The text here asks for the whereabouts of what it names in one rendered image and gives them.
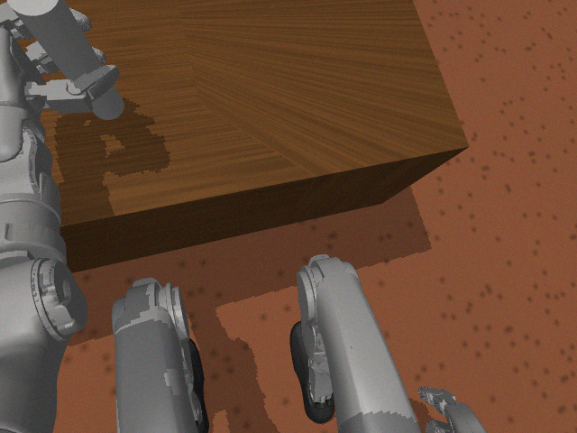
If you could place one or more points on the left robot hand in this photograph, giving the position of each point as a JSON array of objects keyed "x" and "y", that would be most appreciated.
[{"x": 21, "y": 81}]

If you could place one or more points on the right robot foot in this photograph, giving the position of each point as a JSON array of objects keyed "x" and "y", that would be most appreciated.
[{"x": 316, "y": 411}]

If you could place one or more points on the left robot arm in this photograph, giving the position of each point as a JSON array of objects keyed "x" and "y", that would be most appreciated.
[{"x": 41, "y": 305}]

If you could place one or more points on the can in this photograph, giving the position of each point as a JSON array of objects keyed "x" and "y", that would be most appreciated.
[{"x": 55, "y": 28}]

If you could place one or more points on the right robot hand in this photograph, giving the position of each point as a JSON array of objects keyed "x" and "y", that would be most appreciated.
[{"x": 459, "y": 416}]

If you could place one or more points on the left robot foot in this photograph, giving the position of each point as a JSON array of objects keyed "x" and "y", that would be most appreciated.
[{"x": 198, "y": 387}]

